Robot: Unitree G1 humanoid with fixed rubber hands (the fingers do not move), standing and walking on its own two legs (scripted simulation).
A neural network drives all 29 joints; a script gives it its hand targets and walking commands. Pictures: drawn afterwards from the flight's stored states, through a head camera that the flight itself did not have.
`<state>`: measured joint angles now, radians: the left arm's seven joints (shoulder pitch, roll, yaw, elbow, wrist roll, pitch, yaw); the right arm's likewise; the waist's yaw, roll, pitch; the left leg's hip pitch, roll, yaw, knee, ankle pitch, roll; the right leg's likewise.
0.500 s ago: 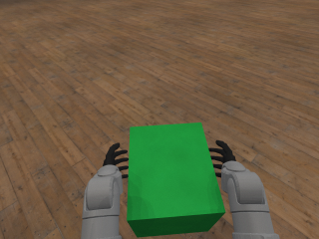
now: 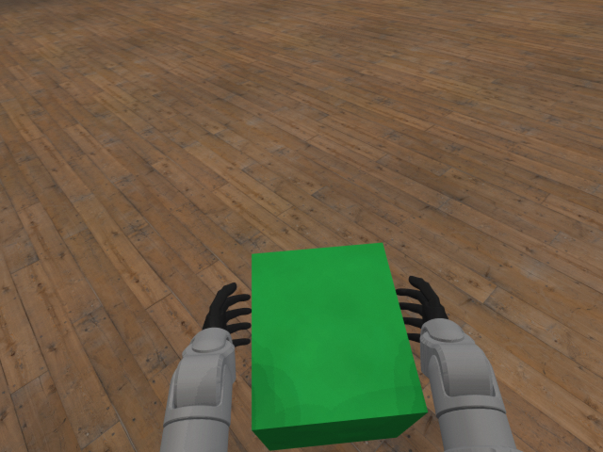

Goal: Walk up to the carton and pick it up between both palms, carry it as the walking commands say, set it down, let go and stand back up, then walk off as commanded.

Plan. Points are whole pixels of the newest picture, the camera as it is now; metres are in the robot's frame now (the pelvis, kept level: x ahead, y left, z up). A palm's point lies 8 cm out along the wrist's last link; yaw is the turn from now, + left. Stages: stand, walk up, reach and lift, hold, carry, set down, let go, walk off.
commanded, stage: hold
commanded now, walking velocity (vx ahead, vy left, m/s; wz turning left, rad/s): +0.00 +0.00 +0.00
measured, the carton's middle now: (325, 347) +0.31 -0.01 -0.05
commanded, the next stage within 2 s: set down in 0.14 s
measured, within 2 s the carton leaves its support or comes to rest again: neither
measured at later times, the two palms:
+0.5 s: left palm (215, 327) +0.31 +0.15 +0.03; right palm (419, 317) +0.31 -0.14 +0.02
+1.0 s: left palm (227, 346) +0.34 +0.15 -0.07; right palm (402, 341) +0.33 -0.14 -0.08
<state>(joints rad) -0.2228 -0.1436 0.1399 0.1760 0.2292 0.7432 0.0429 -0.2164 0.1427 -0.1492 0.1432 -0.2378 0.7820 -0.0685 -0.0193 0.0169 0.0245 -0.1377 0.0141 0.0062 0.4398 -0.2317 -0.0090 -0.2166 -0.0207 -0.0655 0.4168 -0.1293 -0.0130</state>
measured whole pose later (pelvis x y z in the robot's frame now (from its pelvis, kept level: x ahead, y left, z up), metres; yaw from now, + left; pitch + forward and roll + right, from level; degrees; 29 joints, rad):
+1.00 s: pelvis +0.00 +0.01 -0.03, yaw +1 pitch +16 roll +0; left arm -0.43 -0.21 0.37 0.57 0.33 0.24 0.06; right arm -0.39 0.19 -0.39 0.49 -0.34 0.28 -0.04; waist -0.01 0.03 -0.05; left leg -0.67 -0.06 -0.08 0.68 -0.30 0.01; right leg -0.73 0.03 0.06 0.63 -0.19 0.01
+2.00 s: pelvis -0.03 +0.01 -0.18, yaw +2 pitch +41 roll +1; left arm -0.75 -0.13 0.44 0.65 0.21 0.21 0.12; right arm -0.71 0.13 -0.41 0.60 -0.26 0.25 -0.14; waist 0.01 0.02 -0.24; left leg -1.61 -0.12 -0.08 1.44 -0.54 -0.02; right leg -1.68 0.08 0.08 1.38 -0.41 0.03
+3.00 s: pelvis -0.07 +0.00 -0.32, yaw +4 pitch +46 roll +3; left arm -1.15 0.02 0.45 0.76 0.17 0.24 0.14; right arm -1.13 -0.02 -0.42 0.73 -0.20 0.27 -0.17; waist -0.01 0.02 -0.04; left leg -2.10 -0.18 -0.06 1.89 -0.60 -0.07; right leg -2.18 0.13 0.09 1.84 -0.47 0.06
